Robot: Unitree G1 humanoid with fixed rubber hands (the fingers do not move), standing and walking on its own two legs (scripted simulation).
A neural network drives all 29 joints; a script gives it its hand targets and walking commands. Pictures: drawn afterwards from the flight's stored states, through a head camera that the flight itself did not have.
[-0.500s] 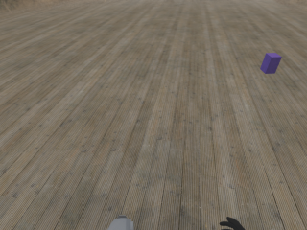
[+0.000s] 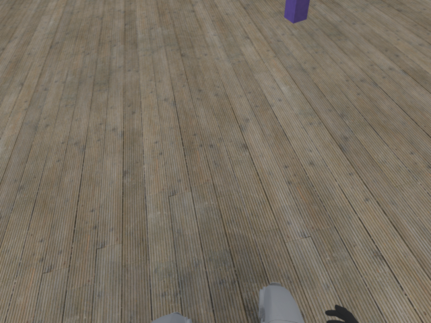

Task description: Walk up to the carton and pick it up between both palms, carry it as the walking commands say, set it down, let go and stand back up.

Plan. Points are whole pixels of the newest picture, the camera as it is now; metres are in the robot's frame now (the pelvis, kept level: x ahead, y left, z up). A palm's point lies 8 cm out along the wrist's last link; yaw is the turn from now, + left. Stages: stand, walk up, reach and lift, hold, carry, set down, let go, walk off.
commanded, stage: walk up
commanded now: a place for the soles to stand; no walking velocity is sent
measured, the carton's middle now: (297, 4) +2.73 -0.53 -0.60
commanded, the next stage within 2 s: none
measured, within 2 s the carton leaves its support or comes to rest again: neither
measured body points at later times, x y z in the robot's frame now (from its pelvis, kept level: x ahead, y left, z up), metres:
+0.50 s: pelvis +0.34 +0.00 +0.02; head +0.32 +0.01 +0.47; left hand +0.32 +0.24 -0.12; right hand +0.49 -0.24 -0.06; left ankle +0.53 +0.15 -0.65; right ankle +0.23 -0.14 -0.69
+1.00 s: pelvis +0.66 -0.01 +0.00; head +0.65 -0.03 +0.45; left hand +0.91 +0.18 -0.06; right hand +0.56 -0.25 -0.15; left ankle +0.57 +0.15 -0.68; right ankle +0.78 -0.15 -0.70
